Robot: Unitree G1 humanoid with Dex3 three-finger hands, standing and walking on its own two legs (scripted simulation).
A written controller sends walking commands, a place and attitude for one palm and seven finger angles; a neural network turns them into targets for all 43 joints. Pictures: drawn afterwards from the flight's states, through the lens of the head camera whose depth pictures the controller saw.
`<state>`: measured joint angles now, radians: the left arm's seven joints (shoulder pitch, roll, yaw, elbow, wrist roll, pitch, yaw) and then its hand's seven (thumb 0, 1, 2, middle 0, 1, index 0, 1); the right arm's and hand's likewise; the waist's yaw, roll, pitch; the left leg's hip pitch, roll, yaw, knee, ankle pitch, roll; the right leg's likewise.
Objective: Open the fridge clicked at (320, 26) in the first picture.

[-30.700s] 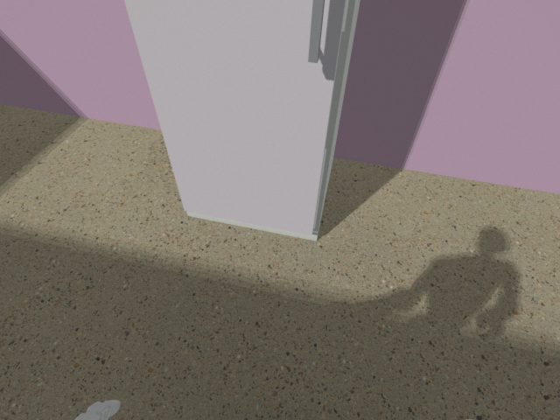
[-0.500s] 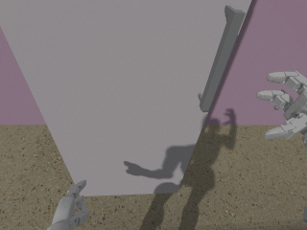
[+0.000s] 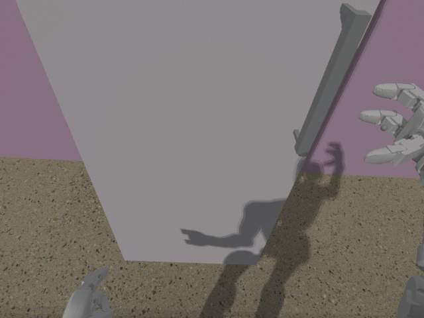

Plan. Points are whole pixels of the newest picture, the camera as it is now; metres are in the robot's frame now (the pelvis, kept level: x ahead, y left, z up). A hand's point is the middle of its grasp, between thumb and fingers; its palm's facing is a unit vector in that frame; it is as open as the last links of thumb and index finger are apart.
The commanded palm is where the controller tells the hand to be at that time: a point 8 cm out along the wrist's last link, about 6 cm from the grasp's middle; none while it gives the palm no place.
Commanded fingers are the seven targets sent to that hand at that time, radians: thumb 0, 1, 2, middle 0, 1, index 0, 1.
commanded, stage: move the hooked fingers beside the handle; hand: right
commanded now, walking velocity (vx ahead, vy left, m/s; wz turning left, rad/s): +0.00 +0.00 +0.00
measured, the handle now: (320, 89) +0.48 -0.16 +0.24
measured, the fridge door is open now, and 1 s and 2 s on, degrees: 0 0 0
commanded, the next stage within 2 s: none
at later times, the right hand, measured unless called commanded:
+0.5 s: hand (364, 109) +0.42 -0.22 +0.24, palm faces -0.01 +1.00 -0.03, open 14.0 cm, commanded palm +0.39 -0.27 +0.23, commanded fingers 0.00 0.50 -0.30 0.30 1.20 0.30 1.20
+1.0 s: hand (357, 120) +0.41 -0.21 +0.22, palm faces -0.01 +1.00 -0.03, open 14.0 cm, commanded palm +0.39 -0.27 +0.23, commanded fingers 0.00 0.50 -0.30 0.30 1.20 0.30 1.20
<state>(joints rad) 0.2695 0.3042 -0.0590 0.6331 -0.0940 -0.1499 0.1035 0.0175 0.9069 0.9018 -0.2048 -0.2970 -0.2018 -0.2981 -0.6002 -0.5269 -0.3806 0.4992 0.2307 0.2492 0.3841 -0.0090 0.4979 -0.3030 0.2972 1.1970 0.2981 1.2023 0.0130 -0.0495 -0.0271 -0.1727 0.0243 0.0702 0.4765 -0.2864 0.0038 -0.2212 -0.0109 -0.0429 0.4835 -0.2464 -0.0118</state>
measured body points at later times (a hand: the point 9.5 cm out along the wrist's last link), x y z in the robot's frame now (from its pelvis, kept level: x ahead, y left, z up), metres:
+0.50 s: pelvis +0.00 -0.01 +0.00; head +0.00 +0.01 +0.45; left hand +0.12 +0.26 -0.10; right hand +0.42 -0.28 +0.24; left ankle -0.02 +0.11 -0.74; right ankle +0.01 -0.11 -0.74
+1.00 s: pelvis +0.00 -0.01 +0.00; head -0.01 +0.01 +0.45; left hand +0.14 +0.25 -0.09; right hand +0.41 -0.27 +0.22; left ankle -0.02 +0.11 -0.74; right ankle +0.01 -0.11 -0.74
